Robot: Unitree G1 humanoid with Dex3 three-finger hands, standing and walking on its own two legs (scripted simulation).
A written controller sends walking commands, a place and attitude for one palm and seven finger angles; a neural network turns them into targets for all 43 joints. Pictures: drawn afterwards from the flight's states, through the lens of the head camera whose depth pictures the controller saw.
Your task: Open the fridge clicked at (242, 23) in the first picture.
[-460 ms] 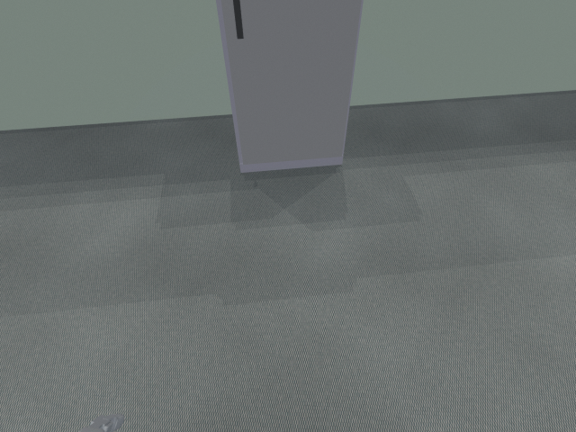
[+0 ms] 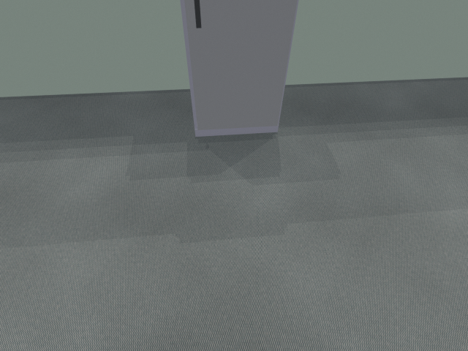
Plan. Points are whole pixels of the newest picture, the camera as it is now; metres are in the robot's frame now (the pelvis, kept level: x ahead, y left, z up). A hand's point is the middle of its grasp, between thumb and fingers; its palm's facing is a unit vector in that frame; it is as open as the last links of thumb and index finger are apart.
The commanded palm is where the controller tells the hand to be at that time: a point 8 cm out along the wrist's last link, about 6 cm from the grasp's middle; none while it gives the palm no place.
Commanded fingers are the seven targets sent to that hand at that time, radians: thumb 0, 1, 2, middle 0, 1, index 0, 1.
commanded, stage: stand and wait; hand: left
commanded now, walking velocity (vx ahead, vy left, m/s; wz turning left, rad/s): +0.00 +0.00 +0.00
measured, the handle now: out of the picture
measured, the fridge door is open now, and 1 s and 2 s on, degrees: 0 0 0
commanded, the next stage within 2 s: look at it before walking up in 0.56 s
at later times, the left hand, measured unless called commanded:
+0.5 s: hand out of the picture +0.06 +0.26 -0.15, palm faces -0.02 -0.94 -0.33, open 7.4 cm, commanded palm none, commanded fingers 0.00 0.90 0.90 -0.20 -0.30 -0.20 -0.30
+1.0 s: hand out of the picture +0.08 +0.25 -0.15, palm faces -0.03 -0.94 -0.33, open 7.4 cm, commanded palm none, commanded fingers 0.00 0.90 0.90 -0.20 -0.30 -0.20 -0.30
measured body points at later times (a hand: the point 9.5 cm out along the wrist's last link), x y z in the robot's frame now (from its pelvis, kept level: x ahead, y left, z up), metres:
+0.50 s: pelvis -0.01 +0.01 +0.00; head -0.01 +0.01 +0.45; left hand +0.07 +0.30 -0.13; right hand +0.07 -0.29 -0.13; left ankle +0.00 +0.14 -0.74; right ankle +0.00 -0.10 -0.74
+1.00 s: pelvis +0.00 +0.01 +0.00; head +0.01 +0.01 +0.45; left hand +0.08 +0.30 -0.13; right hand +0.08 -0.29 -0.13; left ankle +0.00 +0.14 -0.74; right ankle +0.00 -0.10 -0.74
